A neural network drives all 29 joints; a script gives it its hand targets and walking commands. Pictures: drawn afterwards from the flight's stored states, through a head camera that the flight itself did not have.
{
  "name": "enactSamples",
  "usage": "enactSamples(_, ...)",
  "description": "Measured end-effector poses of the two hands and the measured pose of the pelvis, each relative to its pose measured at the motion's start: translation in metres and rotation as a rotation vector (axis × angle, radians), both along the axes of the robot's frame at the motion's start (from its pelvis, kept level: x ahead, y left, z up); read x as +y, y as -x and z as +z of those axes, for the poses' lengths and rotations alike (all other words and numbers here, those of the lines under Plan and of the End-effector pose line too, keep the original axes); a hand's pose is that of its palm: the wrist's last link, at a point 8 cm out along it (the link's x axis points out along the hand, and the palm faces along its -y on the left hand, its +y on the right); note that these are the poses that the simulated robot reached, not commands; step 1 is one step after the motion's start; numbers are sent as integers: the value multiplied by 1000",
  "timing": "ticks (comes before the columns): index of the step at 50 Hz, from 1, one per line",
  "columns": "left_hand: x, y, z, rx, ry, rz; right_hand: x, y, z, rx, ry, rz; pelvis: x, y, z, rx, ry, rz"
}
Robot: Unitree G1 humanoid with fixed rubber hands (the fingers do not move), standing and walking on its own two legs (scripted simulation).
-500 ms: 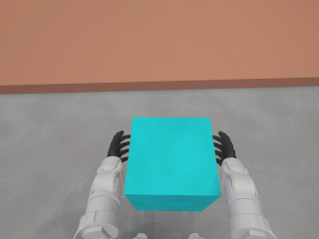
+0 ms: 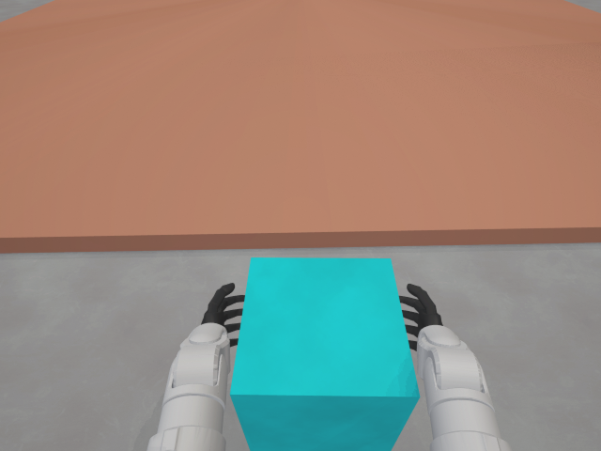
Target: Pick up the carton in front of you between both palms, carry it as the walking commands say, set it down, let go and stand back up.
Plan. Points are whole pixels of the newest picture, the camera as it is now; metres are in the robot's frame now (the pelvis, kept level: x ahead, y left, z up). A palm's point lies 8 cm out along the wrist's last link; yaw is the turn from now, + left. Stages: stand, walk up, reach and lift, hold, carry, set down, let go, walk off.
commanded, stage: reach and lift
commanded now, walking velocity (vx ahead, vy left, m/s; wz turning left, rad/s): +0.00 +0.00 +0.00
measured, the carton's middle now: (319, 360) +0.29 +0.00 -0.05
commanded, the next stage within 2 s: hold in 0.82 s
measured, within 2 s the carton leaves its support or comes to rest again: neither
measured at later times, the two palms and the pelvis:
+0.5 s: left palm (214, 324) +0.30 +0.15 +0.03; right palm (429, 326) +0.30 -0.15 +0.03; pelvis +0.01 +0.00 +0.00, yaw +0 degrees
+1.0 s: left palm (211, 318) +0.29 +0.15 +0.06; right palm (434, 320) +0.29 -0.15 +0.06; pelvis +0.01 +0.00 +0.01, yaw +0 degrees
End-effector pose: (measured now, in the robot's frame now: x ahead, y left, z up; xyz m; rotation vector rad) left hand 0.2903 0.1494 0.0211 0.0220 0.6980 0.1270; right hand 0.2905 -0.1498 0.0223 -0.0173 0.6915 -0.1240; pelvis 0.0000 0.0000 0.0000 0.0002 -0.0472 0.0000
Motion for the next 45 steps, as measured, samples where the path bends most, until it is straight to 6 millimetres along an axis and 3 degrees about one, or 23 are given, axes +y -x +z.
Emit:
enactSamples(10, 1, -2, 5, -18, 8, 8, 0, -2, 5, -18, -8, -8, 0, 7, 0, -12, 0, 1)
enactSamples(32, 0, -9, 14, -13, -18, -12, 0, -9, 14, -13, 19, 10, 0, -12, 6, -25, 0, -1)
enactSamples(45, 0, -5, 25, -32, -18, -8, 0, -5, 25, -32, 18, 8, 0, -12, 7, -43, 1, 0)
